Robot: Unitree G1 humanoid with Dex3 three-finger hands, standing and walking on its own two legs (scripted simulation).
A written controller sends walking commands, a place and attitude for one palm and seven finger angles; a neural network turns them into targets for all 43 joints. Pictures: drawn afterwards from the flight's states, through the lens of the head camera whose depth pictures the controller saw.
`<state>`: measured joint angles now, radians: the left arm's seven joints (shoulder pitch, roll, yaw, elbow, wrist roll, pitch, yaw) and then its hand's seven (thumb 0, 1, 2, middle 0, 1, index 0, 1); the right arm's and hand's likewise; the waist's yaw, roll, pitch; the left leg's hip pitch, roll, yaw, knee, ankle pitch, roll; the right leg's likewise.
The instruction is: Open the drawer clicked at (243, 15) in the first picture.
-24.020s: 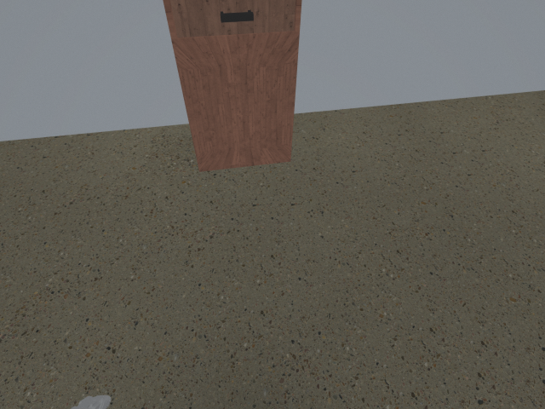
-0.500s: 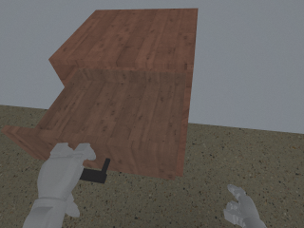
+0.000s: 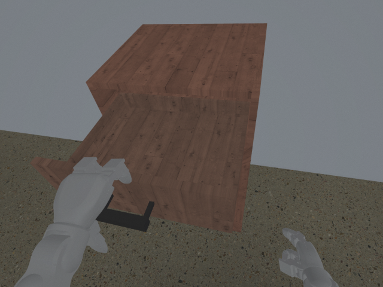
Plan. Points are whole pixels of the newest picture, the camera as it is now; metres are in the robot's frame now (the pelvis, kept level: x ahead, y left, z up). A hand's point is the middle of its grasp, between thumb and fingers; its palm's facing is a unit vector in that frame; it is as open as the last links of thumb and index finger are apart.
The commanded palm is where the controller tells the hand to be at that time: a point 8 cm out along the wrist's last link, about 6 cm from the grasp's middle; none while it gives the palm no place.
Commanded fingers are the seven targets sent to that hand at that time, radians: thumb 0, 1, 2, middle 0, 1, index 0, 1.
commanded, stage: lift the hand off the handle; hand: left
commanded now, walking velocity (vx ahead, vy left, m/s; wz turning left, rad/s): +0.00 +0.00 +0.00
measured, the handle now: (125, 210) +0.25 +0.21 +0.01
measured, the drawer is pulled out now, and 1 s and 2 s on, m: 0.29 0.29 0.29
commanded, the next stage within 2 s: draw the hand back to the body in 0.38 s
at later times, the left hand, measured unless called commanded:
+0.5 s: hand (93, 184) +0.22 +0.21 +0.16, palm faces +0.16 -0.09 -0.98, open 13.8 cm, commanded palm +0.17 +0.21 +0.22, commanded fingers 0.00 -0.50 0.30 -0.30 -1.20 -0.30 -1.20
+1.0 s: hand (78, 195) +0.20 +0.23 +0.16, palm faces +0.13 -0.05 -0.99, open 13.8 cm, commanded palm +0.15 +0.23 +0.21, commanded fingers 0.00 -0.50 0.30 -0.30 -1.20 -0.30 -1.20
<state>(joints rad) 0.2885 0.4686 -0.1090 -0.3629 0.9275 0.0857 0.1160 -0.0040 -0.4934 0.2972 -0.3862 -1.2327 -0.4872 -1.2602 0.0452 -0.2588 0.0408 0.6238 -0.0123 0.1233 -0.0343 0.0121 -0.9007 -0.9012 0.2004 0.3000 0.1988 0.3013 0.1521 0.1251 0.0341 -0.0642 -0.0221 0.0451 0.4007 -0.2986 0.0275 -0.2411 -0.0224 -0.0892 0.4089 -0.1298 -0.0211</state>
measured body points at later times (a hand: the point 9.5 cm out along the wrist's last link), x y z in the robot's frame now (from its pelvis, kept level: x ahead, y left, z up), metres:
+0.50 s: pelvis +0.00 -0.01 +0.00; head +0.00 -0.06 +0.45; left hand +0.21 +0.22 +0.21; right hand +0.24 -0.22 -0.09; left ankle -0.05 +0.10 -0.74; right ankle +0.06 -0.11 -0.74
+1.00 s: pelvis +0.00 -0.01 +0.00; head +0.00 -0.07 +0.44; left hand +0.19 +0.23 +0.21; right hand +0.22 -0.22 -0.10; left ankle -0.05 +0.10 -0.74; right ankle +0.06 -0.11 -0.74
